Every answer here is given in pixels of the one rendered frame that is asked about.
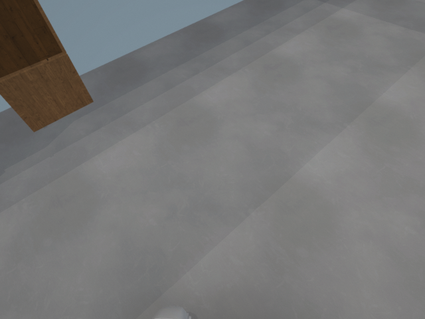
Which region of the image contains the left robot thigh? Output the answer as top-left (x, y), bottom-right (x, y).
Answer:
top-left (152, 306), bottom-right (191, 319)

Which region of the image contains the cupboard door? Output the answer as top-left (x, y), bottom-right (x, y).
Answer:
top-left (0, 0), bottom-right (62, 78)

